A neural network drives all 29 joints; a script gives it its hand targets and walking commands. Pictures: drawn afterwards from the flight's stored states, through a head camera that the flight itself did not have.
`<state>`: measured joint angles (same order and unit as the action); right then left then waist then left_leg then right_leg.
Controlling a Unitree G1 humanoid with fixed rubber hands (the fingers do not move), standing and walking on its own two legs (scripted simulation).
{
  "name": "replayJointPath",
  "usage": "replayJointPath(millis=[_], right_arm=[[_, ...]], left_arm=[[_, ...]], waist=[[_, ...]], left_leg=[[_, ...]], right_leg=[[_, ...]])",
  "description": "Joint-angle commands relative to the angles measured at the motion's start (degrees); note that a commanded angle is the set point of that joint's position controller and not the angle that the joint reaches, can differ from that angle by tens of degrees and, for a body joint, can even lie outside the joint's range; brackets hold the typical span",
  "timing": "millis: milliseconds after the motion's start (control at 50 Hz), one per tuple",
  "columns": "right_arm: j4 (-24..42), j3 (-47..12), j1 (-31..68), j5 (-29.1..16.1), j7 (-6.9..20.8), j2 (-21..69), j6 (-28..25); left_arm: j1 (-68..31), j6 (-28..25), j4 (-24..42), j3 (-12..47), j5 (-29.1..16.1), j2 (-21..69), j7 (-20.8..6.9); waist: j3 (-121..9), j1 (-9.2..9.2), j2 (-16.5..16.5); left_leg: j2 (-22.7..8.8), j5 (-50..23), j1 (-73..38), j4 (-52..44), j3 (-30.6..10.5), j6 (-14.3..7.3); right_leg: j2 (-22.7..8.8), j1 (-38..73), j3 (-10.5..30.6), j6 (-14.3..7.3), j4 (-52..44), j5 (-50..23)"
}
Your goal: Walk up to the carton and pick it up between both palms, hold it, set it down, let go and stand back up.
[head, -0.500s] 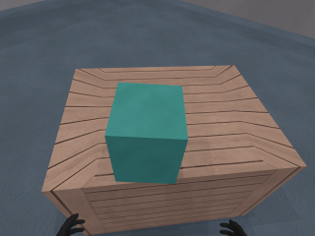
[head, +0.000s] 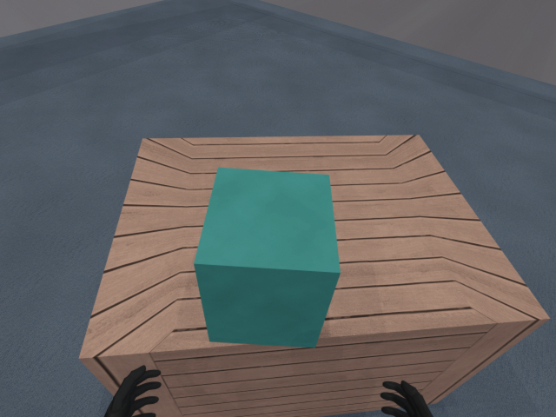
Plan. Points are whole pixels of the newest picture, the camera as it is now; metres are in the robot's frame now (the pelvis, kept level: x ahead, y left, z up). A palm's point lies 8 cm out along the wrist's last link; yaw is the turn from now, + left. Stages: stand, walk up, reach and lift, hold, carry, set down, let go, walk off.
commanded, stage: reach and lift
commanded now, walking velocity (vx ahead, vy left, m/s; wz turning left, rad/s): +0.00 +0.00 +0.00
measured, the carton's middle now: (268, 260) +0.42 +0.02 -0.04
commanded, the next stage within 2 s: none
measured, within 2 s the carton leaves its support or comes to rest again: neither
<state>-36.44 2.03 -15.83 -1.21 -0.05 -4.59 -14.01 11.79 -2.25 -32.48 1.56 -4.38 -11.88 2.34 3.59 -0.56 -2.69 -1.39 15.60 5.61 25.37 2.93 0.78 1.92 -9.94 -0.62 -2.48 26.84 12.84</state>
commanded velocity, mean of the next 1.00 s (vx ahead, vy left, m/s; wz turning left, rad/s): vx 0.00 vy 0.00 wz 0.00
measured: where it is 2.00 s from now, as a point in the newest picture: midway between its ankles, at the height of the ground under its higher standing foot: outside the picture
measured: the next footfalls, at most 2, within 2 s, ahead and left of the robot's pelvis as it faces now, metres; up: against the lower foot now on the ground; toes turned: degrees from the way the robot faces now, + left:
none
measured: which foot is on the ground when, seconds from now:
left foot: down 0.00-1.00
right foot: down 0.00-1.00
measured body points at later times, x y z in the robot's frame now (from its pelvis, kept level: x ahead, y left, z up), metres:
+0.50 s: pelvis +0.02 +0.02 +0.00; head +0.00 +0.04 +0.45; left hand +0.19 +0.23 -0.06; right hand +0.20 -0.18 -0.06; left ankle -0.02 +0.13 -0.74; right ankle +0.02 -0.09 -0.74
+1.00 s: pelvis +0.01 +0.03 +0.00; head -0.01 +0.04 +0.45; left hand +0.25 +0.23 -0.02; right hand +0.25 -0.17 -0.02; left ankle -0.02 +0.13 -0.74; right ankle +0.02 -0.09 -0.74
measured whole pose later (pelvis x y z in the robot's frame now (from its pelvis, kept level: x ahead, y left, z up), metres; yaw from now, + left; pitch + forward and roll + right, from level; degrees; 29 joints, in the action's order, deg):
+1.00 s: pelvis +0.01 +0.03 +0.00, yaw +1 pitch -4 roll -1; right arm -41.1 0.1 -2.9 -9.5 -1.5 -6.2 -24.9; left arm 3.5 -20.7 -35.8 6.7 -10.2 -11.4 4.1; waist 0.8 -0.2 -0.7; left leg -0.4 18.0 6.1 27.8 2.4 -0.8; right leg 0.9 -8.6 -1.0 -0.6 25.9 13.6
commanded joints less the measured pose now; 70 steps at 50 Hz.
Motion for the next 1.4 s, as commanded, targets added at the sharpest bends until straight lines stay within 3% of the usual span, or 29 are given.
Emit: replayJointPath(millis=[0, 120, 360, 620, 760, 860, 1380], right_arm=[[5.9, 1.5, 2.8, -1.7, -0.4, -4.9, -6.3], [3.4, 1.0, 3.4, -3.9, -0.4, -5.2, -11.4], [-0.2, 0.0, 5.6, -6.9, -0.1, -5.2, -19.1], [-1.5, 0.5, 13.0, -8.2, 0.3, -5.5, -23.2], [0.4, 0.4, 19.9, -8.1, -0.3, -6.3, -19.2], [3.6, -0.1, 21.9, -8.2, -1.0, -6.7, -15.8], [17.3, -0.9, 36.8, -9.6, -6.5, -6.8, 1.1]], left_arm=[[-3.8, -7.4, 8.2, -1.8, -0.3, -6.8, -0.1], [-1.9, -13.7, 7.1, -0.4, -1.0, -6.8, -0.9], [-1.5, -23.1, 6.0, 2.0, -2.2, -5.3, -1.5], [-7.1, -29.1, 5.4, 4.5, -3.6, -3.5, 0.4], [-14.6, -26.1, 4.7, 4.5, -5.3, -3.9, 1.6], [-17.4, -23.2, 6.3, 3.8, -5.9, -3.9, 2.1], [-36.5, -5.8, 15.6, -2.9, -5.1, -6.2, -0.7]], waist=[[-5.9, 0.02, 3.6], [-6.0, -0.05, 3.8], [-4.9, -0.11, 4.6], [-5.4, 0.43, 5.5], [-7.0, 0.73, 4.5], [-9.9, 0.69, 4.6], [-18.6, 1.03, 4.3]], left_leg=[[0.8, -9.0, 5.2, -4.7, 0.8, 0.3], [1.0, -13.9, 3.9, -3.5, -0.3, 1.2], [0.9, -18.0, 4.4, -1.2, -2.4, 2.6], [0.7, -12.4, 8.5, -0.4, -4.0, 3.3], [0.4, -6.7, 10.3, -2.6, -3.7, 2.6], [0.3, -10.4, 7.7, -3.3, -3.4, 2.8], [1.2, -20.0, 4.1, -5.3, -1.5, 1.3]], right_leg=[[-2.8, 8.1, 3.6, 0.3, -5.1, -10.2], [-2.6, 9.1, 3.5, 0.3, -4.9, -14.5], [-1.6, 8.4, 3.1, -0.7, -4.2, -13.5], [-0.8, 6.3, 2.7, -1.2, -2.0, -6.2], [-1.1, 7.3, 2.9, -1.0, -1.9, -4.1], [-0.9, 8.9, 2.9, -1.0, -2.7, -8.1], [-1.6, 16.1, 3.7, 0.8, -6.0, -21.1]])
